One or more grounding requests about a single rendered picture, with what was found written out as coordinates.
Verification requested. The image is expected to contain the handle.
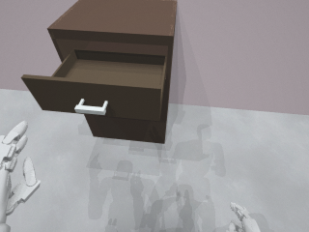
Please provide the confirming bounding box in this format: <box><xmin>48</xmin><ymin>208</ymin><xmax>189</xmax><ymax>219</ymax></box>
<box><xmin>74</xmin><ymin>99</ymin><xmax>108</xmax><ymax>115</ymax></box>

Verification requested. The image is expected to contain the robot left hand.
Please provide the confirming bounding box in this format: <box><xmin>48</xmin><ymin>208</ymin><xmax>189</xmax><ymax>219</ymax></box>
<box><xmin>0</xmin><ymin>121</ymin><xmax>41</xmax><ymax>224</ymax></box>

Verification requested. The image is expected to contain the cabinet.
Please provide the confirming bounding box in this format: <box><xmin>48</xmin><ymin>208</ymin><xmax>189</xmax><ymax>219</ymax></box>
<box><xmin>47</xmin><ymin>0</ymin><xmax>178</xmax><ymax>144</ymax></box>

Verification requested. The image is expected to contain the drawer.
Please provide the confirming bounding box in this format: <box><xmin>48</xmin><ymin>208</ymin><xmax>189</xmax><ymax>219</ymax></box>
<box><xmin>21</xmin><ymin>48</ymin><xmax>168</xmax><ymax>121</ymax></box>

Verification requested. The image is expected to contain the robot right hand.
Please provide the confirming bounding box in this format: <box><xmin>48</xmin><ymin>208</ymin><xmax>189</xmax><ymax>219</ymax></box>
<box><xmin>226</xmin><ymin>202</ymin><xmax>261</xmax><ymax>232</ymax></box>

